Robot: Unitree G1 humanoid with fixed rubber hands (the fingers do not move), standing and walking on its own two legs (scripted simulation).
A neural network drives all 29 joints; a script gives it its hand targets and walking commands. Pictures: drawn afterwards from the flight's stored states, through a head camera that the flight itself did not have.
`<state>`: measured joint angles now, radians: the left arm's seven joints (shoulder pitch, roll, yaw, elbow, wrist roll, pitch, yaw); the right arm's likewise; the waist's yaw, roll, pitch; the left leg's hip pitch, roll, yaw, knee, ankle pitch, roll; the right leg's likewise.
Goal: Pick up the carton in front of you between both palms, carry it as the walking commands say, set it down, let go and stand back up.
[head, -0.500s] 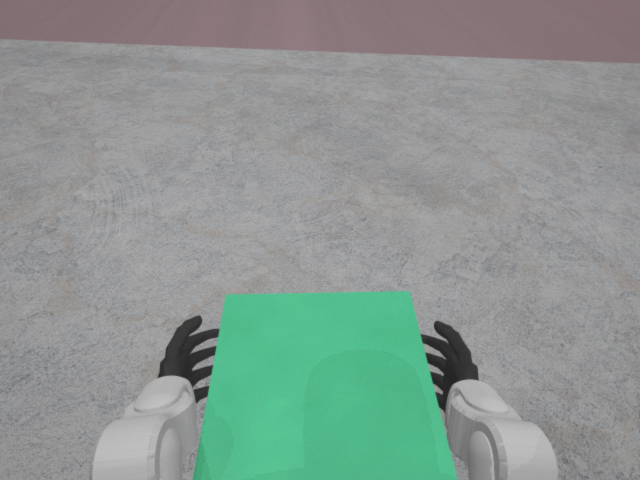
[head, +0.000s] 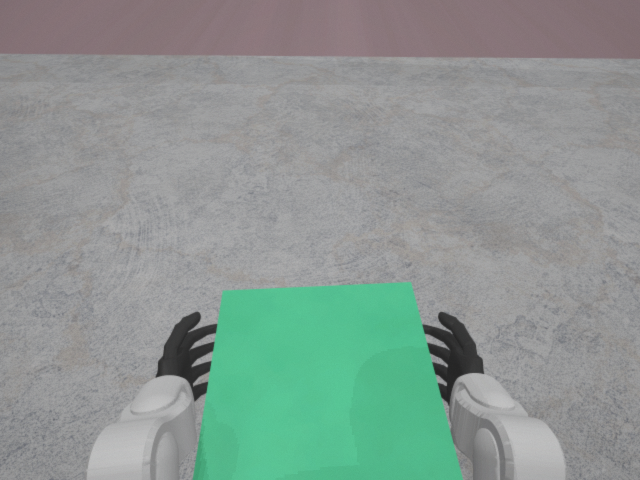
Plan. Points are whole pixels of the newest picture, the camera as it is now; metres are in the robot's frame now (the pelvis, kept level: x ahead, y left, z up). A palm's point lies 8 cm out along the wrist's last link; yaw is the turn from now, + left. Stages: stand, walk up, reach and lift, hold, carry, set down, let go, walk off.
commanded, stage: carry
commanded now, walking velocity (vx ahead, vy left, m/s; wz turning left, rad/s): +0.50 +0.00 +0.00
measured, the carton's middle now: (322, 419) +0.23 +0.00 +0.01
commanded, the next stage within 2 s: hold in 1.96 s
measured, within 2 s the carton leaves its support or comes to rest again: neither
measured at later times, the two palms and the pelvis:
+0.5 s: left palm (222, 218) +0.51 +0.16 +0.07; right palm (415, 227) +0.48 -0.14 +0.08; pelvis +0.26 +0.03 +0.00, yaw -4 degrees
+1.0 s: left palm (241, 187) +0.58 +0.14 +0.08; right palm (421, 195) +0.56 -0.16 +0.08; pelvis +0.33 +0.00 -0.01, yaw -3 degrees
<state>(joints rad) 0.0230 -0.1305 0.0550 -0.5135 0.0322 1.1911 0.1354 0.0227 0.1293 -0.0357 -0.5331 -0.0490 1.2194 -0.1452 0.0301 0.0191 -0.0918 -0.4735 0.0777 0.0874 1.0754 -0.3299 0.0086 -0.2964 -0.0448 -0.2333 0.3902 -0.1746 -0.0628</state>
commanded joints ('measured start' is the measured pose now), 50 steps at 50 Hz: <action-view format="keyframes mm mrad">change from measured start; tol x16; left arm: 1 -385 -836 -669 -123 -297 -20 -151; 14 -300 -640 -604 -116 -230 16 -100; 23 -333 -854 -685 -114 -244 -27 -140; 50 -350 -730 -626 -68 -234 8 -124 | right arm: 1 -371 852 646 -93 249 -53 123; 14 -316 656 604 -116 254 -12 92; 22 -342 858 628 -103 279 -65 148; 50 -368 738 615 -64 250 -26 120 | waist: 1 -15 -126 -218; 12 -26 -157 -115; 16 -52 208 -360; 29 -37 -45 -177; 50 -30 -27 -233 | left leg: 1 -132 47 -30 -136 75 -5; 12 170 -77 180 -682 445 -12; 13 302 -73 181 -727 530 -13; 15 720 265 -168 -604 1186 112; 27 322 108 56 -702 290 12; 34 326 94 38 -548 643 -8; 50 329 95 25 -531 572 -5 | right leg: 1 302 -277 295 -239 57 -76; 9 332 -183 56 -130 594 -18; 13 225 -117 -27 136 563 67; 16 -135 19 115 596 -397 133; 17 -134 -5 182 618 -434 116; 25 176 -45 114 -29 36 97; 35 152 -136 167 91 575 80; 50 168 -123 153 108 454 63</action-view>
